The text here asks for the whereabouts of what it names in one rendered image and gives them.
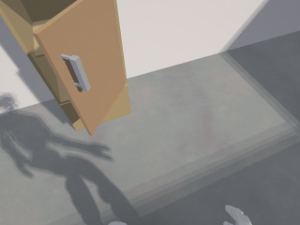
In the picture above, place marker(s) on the handle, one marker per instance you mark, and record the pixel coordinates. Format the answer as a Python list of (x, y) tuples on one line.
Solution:
[(77, 65)]

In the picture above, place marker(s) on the right robot hand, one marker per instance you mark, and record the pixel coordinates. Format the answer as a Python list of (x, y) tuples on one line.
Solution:
[(237, 215)]

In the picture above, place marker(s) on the cupboard door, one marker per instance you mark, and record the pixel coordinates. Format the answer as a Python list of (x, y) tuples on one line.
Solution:
[(87, 28)]

